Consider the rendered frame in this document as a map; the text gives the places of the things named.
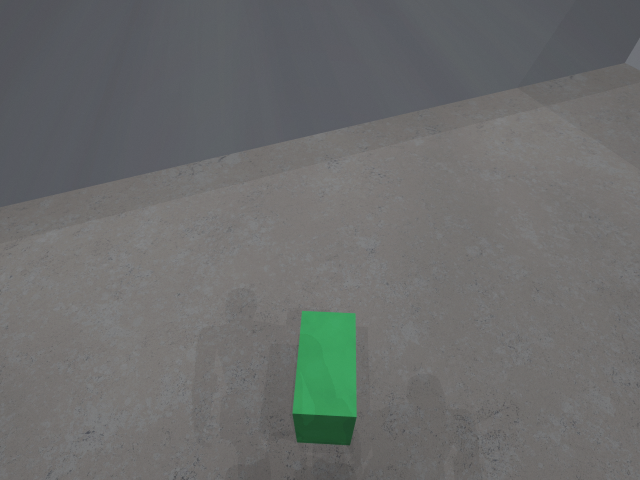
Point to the carton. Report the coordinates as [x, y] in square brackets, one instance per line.
[325, 407]

